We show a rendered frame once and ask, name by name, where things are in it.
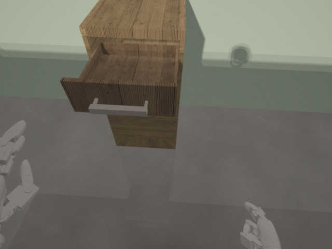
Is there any cabinet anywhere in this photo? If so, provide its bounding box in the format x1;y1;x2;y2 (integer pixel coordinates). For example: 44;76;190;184
79;0;186;149

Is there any robot right hand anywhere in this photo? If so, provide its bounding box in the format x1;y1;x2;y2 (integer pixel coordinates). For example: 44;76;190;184
240;202;281;249

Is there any robot left hand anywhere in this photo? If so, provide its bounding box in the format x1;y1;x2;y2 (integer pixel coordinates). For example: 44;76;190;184
0;120;39;229

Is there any handle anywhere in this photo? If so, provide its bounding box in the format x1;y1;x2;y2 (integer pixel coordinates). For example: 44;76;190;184
88;98;148;117

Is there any drawer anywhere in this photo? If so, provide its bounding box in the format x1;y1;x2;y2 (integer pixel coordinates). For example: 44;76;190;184
60;42;178;117

